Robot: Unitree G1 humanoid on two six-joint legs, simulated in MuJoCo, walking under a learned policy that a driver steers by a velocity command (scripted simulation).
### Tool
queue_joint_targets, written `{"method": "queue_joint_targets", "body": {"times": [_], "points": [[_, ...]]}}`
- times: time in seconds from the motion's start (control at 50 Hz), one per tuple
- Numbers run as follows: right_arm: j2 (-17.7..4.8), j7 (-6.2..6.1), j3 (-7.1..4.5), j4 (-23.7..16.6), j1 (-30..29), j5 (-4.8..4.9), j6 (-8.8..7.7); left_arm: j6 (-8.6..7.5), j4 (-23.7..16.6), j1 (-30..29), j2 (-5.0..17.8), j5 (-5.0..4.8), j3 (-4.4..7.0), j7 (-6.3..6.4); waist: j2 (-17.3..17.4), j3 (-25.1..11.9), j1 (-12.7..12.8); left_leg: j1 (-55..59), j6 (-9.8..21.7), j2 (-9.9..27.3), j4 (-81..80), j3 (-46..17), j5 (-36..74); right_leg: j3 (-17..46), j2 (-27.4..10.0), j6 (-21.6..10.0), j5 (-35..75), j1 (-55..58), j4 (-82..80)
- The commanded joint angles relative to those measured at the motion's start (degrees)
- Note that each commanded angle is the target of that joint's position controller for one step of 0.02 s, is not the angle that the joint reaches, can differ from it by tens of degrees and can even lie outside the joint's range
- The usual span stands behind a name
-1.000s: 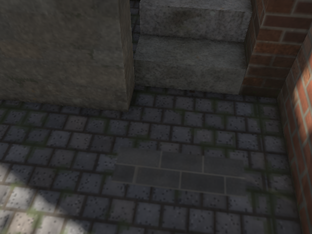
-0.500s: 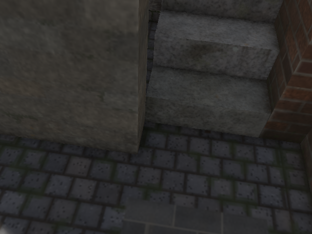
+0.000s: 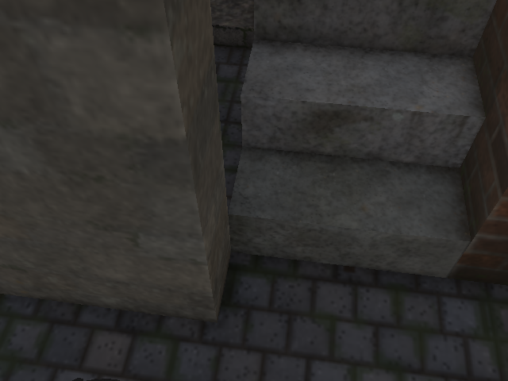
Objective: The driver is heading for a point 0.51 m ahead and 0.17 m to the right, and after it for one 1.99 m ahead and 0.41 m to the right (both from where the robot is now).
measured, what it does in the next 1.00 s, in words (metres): steps on the spot, turning right: left foot, then right foot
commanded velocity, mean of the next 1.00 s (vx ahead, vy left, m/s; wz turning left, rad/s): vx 0.06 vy -0.02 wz -0.32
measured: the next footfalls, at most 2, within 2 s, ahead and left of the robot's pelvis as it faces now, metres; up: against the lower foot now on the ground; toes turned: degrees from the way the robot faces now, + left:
left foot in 0.30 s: +0.24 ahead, +0.11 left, +0.00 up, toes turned +0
right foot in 0.64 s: +0.09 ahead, -0.14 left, +0.00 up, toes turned -14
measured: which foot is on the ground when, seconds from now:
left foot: up 0.00-0.28, down 0.30-0.64, up 0.66-1.00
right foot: down 0.00-0.32, up 0.34-0.62, down 0.64-1.00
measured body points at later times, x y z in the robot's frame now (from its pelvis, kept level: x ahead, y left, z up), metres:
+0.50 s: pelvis +0.11 +0.00 +0.00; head +0.14 +0.00 +0.45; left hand +0.28 +0.27 -0.11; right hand +0.24 -0.29 -0.10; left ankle +0.20 +0.11 -0.73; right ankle +0.06 -0.11 -0.67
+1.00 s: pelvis +0.09 -0.04 +0.01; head +0.11 -0.07 +0.46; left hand +0.34 +0.17 -0.08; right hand +0.11 -0.36 -0.10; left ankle +0.14 +0.08 -0.70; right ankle +0.06 -0.13 -0.73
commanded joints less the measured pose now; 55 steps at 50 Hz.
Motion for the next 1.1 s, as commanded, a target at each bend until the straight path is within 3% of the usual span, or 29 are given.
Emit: {"method": "queue_joint_targets", "body": {"times": [0.02, 0.06, 0.08, 0.1, 0.14, 0.18, 0.22, 0.3, 0.32, 0.34, 0.36, 0.38, 0.42, 0.46, 0.54, 0.62, 0.64, 0.66, 0.68, 0.7, 0.74, 0.76, 0.86, 0.98, 1.02, 1.04, 1.06, 1.08, 1.1], "points": [[-7.98, -0.62, -1.81, -4.36, -1.50, -0.70, -1.03, -0.78, -0.34, 4.93, 6.61, 0.60, 1.46, -0.05, -1.26, -7.72, 1.70, -18.01, -1.19, 6.11, 6.11, -2.17, 3.28, 18.31, -18.03, -11.65, 35.18, 20.59, -12.59], [-4.79, -1.69, -1.13, -3.65, 1.19, -0.76, 0.19, -1.51, -0.04, 1.40, 5.88, 0.73, 0.89, -0.59, -1.56, -6.35, -0.62, -12.43, -3.04, 5.84, 2.61, -1.78, 2.78, 13.65, -17.14, -11.46, 48.85, 13.18, -13.45], [-3.97, -1.77, -0.57, -6.63, -1.40, -2.67, -0.27, 0.09, 3.17, 1.32, 6.40, -0.31, 1.05, 0.65, -6.99, -7.43, -3.62, -9.25, -3.14, 5.21, 0.63, 0.76, 2.73, 6.91, -12.66, -12.42, 48.26, 8.96, -15.21], [-3.31, -1.86, -0.30, -6.38, -0.23, -2.44, -0.33, 0.97, 3.13, -0.64, 7.96, 0.12, 1.39, 1.23, -6.86, -7.39, -4.73, -7.04, -3.64, 4.32, -5.90, 2.73, 5.35, 3.29, -10.21, -12.01, 46.66, 6.63, -15.67], [-3.49, -2.50, 0.19, -5.96, -2.77, -2.39, -0.07, 2.69, 2.45, -1.56, 8.34, 0.35, 1.52, 1.61, -5.69, -8.36, -2.83, -6.22, -4.82, 3.59, -16.00, 4.32, 12.85, 1.09, -7.74, -11.10, 42.49, 7.86, -14.80], [-1.75, -2.29, 1.01, -5.91, -5.51, -1.26, 0.11, 3.81, 3.75, 2.05, 9.26, -0.01, 1.68, 1.22, -2.52, -10.08, -0.01, -5.46, -5.02, 3.62, -23.01, 3.70, 18.49, 3.49, -10.49, -10.96, 37.08, 11.70, -14.54], [-2.85, -1.93, 0.88, -6.22, -7.57, -0.92, 0.47, 4.59, 4.65, 2.60, 8.92, 0.17, 1.46, 1.07, -2.99, -10.25, 0.40, -4.16, -4.06, 4.03, -26.32, 1.86, 21.25, 5.49, -12.43, -10.50, 33.06, 13.13, -13.50], [-7.94, -2.01, -0.79, -6.31, -8.74, -2.52, 0.45, 6.03, 4.71, 1.97, 8.21, -1.32, 0.94, 1.58, -3.33, -8.35, -1.65, 3.84, -0.45, 2.96, -40.43, 1.47, 28.09, 9.45, -9.09, -5.03, 18.97, 12.16, -5.42], [-11.21, -2.54, -1.31, -6.43, -9.05, -3.45, 0.60, 5.45, 3.11, 3.46, 6.37, -0.14, 0.55, 2.07, 0.42, -10.17, -0.30, 10.24, 1.79, 9.41, -40.77, -4.69, 45.52, 8.69, -6.46, -1.96, 7.19, 9.41, -1.44], [-13.90, -3.27, -2.16, -4.81, -9.91, -2.71, 2.20, 4.32, 2.16, 9.92, 4.31, 1.64, 0.21, 1.55, 11.70, -10.99, 5.96, 14.33, 8.45, 16.18, -37.27, -8.76, 61.31, 7.48, -3.69, 1.01, -10.74, 4.36, 3.24], [-9.33, -3.44, -1.44, -5.14, -11.26, -2.24, 3.29, 4.48, 1.07, 7.92, 5.98, 1.02, 0.33, 1.41, 12.68, -11.65, 4.29, 11.92, 13.05, 18.56, -37.44, -10.87, 64.31, 6.21, -2.82, 3.28, -16.05, 4.41, 8.35], [-7.59, -3.39, -1.25, -5.67, -11.52, -2.16, 3.68, 5.12, 0.40, 5.76, 8.20, -0.29, 1.10, 1.50, 10.89, -12.61, 2.74, 12.24, 13.88, 19.27, -38.97, -11.31, 60.26, 5.37, -1.88, 4.02, -18.75, 2.50, 12.94], [-10.31, -2.74, -2.19, -6.66, -11.76, -3.43, 4.46, 8.61, 0.27, 4.89, 11.28, -1.42, 2.87, 2.74, 9.21, -13.02, -0.31, 10.60, 16.05, 22.63, -43.38, -13.19, 54.03, 4.77, -0.87, 5.70, -29.71, -1.64, 31.86], [-10.02, -2.86, -2.02, -6.57, -15.11, -3.13, 4.11, 11.01, 0.06, 7.58, 9.85, -1.58, 3.58, 3.80, 5.49, -10.58, 2.60, 4.32, 14.69, 21.31, -45.63, -8.59, 42.35, 8.34, -3.81, 7.00, -28.90, -1.04, 40.13], [-8.85, -4.00, -2.29, -5.05, -20.12, -2.19, 4.27, 11.71, -1.63, 6.44, 6.47, -0.95, 3.44, 4.37, 7.98, -7.24, 3.16, 0.26, 9.28, 14.79, -47.01, 1.98, 24.29, 2.78, -5.29, 8.00, -19.19, 3.50, 24.47], [-9.28, -2.70, -2.94, -3.87, -16.72, -1.29, 4.21, 12.16, 0.53, 11.11, 7.76, -0.21, 4.00, 1.75, 4.45, -8.61, 3.65, -0.30, 3.97, 13.43, -40.15, 6.45, 13.14, -1.81, -1.60, 1.58, -8.42, 12.64, 1.89], [-6.84, -2.65, -2.64, -2.96, -13.62, -1.22, 4.56, 12.13, 0.04, 11.89, 12.05, -0.69, 5.35, 2.20, -4.40, -5.55, 2.69, -8.08, -0.93, 9.23, -29.34, 10.46, 4.78, 10.65, -8.21, -3.13, -2.04, 14.90, -6.72], [-4.53, -2.71, -1.74, -7.24, -19.41, -3.17, 4.34, 11.56, -2.34, 11.57, 19.98, -0.15, 6.54, 2.77, -19.65, -2.61, 3.36, -24.63, -6.25, -1.27, -15.45, 10.53, -12.36, 35.49, -22.91, -14.14, 13.46, 16.38, -12.24], [-5.55, -2.64, -2.32, -8.68, -25.72, -3.44, 3.87, 9.62, -3.29, 10.93, 18.82, 2.94, 5.87, 2.57, -13.78, -5.73, 5.79, -25.14, -5.87, -1.81, -2.71, -0.11, -15.01, 39.69, -24.54, -18.23, 14.89, 14.11, -13.82], [-6.65, -2.47, -2.79, -7.99, -23.81, -2.44, 3.73, 8.25, -4.05, 6.90, 17.38, 2.97, 5.60, 2.85, -10.98, -5.98, 2.62, -25.53, -4.50, -0.71, 0.31, -2.38, -9.22, 32.53, -21.72, -15.10, 12.71, 14.56, -12.70], [-8.66, -2.98, -3.65, -4.97, -19.21, -2.41, 3.58, 7.98, -5.29, 0.37, 13.02, -0.60, 4.87, 4.23, -8.05, -5.55, -0.30, -24.39, -4.73, 0.62, -1.63, -1.91, 0.00, 24.19, -16.55, -8.33, 12.21, 14.90, -9.87], [-7.76, -2.66, -3.48, -5.22, -18.66, -2.47, 3.37, 8.08, -5.21, 0.85, 12.09, -1.01, 4.47, 4.44, -8.67, -6.12, -0.39, -21.25, -5.42, 0.10, -0.89, -1.19, 1.65, 22.52, -15.37, -8.07, 15.36, 13.54, -9.10], [-4.58, -2.02, -2.24, -6.92, -19.63, -1.70, 2.59, 9.39, -3.95, 6.53, 12.19, -0.95, 4.83, 5.50, -9.36, -7.33, 1.32, -17.97, -7.25, -2.15, -15.10, -0.48, 4.95, 21.54, -12.42, -8.95, 16.47, 19.35, -7.85], [-5.81, -1.48, -1.78, -6.38, -15.27, -0.19, 1.75, 10.52, -5.70, 5.23, 11.95, -0.18, 4.85, 3.99, -12.00, -5.57, 2.10, -6.67, -7.18, -1.32, -28.61, 1.70, 3.73, 25.34, -11.80, -9.37, 6.17, 15.37, -8.52], [-6.64, -1.19, -2.14, -5.64, -12.20, -0.36, 1.44, 10.75, -5.60, 4.76, 10.95, -0.97, 4.18, 3.89, -10.62, -5.66, 0.71, 0.03, -5.41, -1.23, -39.75, 2.34, 9.49, 26.34, -10.57, -7.88, 5.74, 14.65, -6.87], [-7.19, -1.08, -2.27, -5.29, -10.50, -1.02, 1.10, 10.61, -5.34, 5.26, 10.10, -1.50, 3.78, 4.02, -8.53, -5.48, -0.57, 5.03, -4.04, 0.10, -47.47, 1.49, 16.27, 25.33, -8.14, -5.43, 2.33, 12.50, -4.95], [-10.04, -0.99, -2.69, -5.43, -8.77, -2.40, 0.89, 10.53, -5.04, 7.71, 7.93, -1.00, 3.17, 4.26, -1.15, -7.51, -0.03, 12.93, -1.33, 9.03, -48.53, -6.45, 19.57, 20.96, -3.91, -2.07, -7.17, 6.50, 3.32], [-16.24, -1.32, -3.79, -6.36, -11.19, -3.79, 1.19, 9.87, -6.39, 8.65, 7.00, -0.75, 3.21, 3.89, 14.53, -4.84, 2.59, 15.91, 7.71, 20.62, -47.85, -21.53, 36.07, 14.45, 5.10, 1.18, -24.86, -5.69, 13.20], [-14.53, -1.50, -3.69, -6.27, -10.51, -4.11, 0.69, 9.13, -7.43, 4.76, 12.44, 0.04, 4.65, 3.85, 14.12, -5.96, -0.70, 12.65, 16.18, 26.33, -48.81, -28.90, 38.91, 16.99, 4.50, 3.43, -30.02, -9.00, 28.29]]}}
Keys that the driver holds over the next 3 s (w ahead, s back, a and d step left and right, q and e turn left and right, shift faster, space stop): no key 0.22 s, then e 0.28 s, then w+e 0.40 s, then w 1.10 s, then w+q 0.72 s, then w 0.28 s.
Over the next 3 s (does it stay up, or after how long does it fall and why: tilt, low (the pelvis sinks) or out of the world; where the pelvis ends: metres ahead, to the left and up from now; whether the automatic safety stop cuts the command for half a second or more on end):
stays up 0.06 -0.09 0.01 its command is cut before an obstacle after 0.5 s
